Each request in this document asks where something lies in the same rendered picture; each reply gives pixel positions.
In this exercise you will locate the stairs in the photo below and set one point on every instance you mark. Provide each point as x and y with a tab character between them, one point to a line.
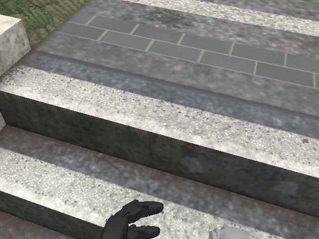
64	173

